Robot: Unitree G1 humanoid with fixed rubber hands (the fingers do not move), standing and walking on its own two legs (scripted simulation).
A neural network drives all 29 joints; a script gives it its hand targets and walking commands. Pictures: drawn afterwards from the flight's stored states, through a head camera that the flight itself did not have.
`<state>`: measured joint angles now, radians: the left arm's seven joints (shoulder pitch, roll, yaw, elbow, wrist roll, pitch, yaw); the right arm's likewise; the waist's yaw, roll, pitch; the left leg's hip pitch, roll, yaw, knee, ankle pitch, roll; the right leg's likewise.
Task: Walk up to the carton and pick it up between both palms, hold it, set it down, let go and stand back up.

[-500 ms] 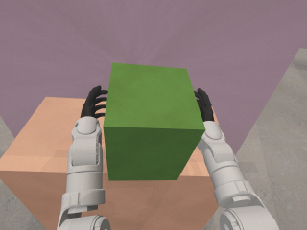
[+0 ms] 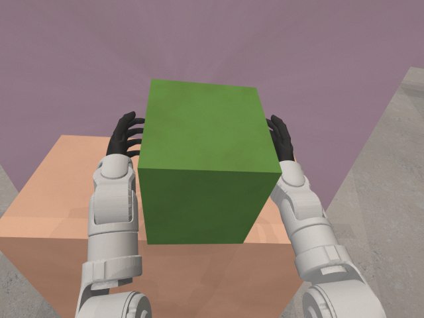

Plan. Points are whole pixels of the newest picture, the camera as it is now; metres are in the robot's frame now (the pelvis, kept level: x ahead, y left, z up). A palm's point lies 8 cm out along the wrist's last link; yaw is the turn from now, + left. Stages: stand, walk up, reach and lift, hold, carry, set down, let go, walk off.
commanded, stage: reach and lift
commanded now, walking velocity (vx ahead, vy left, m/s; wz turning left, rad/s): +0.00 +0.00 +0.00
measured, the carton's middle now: (200, 167) +0.39 +0.01 +0.12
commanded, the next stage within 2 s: hold in 0.18 s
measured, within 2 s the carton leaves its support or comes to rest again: neither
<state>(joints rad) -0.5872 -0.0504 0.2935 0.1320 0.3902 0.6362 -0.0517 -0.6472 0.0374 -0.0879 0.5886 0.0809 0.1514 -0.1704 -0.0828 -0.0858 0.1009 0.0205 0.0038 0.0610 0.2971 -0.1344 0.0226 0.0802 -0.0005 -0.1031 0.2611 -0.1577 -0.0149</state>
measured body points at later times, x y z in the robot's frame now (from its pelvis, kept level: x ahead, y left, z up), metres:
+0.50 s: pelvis +0.00 +0.00 +0.00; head -0.04 +0.03 +0.45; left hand +0.37 +0.16 +0.19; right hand +0.37 -0.14 +0.18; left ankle +0.03 +0.10 -0.75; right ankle +0.01 -0.10 -0.75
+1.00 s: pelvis -0.01 +0.00 +0.00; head -0.06 +0.03 +0.44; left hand +0.35 +0.16 +0.20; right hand +0.36 -0.13 +0.20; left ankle +0.03 +0.10 -0.75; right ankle +0.01 -0.10 -0.75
